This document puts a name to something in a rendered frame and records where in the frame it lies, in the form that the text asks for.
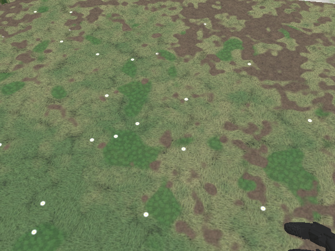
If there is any robot right hand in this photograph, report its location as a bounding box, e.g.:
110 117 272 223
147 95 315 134
284 222 335 251

